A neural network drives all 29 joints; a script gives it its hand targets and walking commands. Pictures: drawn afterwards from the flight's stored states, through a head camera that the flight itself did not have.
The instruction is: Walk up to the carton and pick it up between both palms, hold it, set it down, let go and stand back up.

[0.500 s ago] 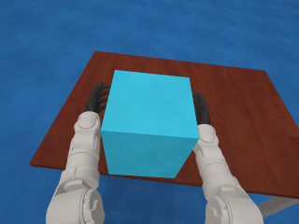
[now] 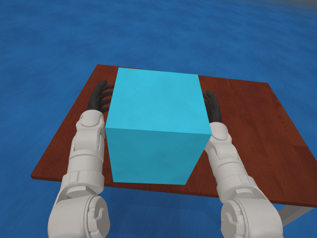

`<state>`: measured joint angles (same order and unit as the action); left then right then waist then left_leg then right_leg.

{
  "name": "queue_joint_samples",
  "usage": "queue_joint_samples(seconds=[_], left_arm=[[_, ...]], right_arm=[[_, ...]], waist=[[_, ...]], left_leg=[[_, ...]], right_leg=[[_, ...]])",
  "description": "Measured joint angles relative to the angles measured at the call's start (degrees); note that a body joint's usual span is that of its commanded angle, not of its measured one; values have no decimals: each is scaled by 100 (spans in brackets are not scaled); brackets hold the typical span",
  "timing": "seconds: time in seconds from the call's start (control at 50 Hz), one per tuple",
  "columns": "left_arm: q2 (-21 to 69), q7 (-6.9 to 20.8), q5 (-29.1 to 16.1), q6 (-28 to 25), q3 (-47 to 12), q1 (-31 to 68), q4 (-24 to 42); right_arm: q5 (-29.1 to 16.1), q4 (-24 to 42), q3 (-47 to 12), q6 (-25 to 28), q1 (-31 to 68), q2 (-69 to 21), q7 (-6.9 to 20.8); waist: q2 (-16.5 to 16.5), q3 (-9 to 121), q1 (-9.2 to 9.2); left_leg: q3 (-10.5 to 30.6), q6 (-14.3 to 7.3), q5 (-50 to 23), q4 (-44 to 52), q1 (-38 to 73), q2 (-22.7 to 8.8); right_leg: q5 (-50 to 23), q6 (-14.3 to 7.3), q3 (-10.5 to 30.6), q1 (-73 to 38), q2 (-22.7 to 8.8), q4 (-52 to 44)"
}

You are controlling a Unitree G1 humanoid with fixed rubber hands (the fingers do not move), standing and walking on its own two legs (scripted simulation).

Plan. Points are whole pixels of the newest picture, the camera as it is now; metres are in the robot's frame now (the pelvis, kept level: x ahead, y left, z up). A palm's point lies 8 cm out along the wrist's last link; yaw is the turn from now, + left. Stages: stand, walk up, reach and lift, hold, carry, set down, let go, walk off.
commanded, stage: reach and lift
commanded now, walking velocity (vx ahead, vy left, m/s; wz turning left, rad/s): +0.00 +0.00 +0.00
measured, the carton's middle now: (154, 130) +0.39 +0.02 +0.08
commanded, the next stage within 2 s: none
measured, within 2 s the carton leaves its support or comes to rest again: neither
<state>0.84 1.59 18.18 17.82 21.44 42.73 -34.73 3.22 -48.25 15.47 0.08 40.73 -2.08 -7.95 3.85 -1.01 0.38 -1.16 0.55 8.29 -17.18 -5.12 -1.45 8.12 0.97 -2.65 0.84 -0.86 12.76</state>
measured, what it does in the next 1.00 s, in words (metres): stands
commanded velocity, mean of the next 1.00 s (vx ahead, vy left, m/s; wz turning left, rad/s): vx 0.00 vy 0.00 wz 0.00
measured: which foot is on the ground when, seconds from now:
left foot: down 0.00-1.00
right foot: down 0.00-1.00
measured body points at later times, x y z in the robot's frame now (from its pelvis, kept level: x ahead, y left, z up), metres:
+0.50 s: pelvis +0.00 +0.00 +0.00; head -0.04 +0.03 +0.45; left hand +0.40 +0.16 +0.18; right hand +0.39 -0.15 +0.18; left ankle +0.02 +0.12 -0.75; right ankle -0.01 -0.13 -0.75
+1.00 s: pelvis -0.01 +0.00 +0.00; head -0.07 +0.02 +0.44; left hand +0.38 +0.15 +0.23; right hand +0.38 -0.15 +0.22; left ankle +0.02 +0.12 -0.75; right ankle -0.01 -0.13 -0.75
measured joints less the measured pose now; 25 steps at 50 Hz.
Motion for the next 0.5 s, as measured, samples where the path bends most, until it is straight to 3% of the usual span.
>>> queue_joint_samples(seconds=[0.5], left_arm=[[-19, -78, -30, 1179, -154, -91, 1083]], right_arm=[[-1096, 406, -1002, -908, 294, 417, -228]], waist=[[-24, 19, 350]], left_leg=[[97, 1, 76, -137, 237, 6]], right_leg=[[101, -1, -94, -282, -2, 122]])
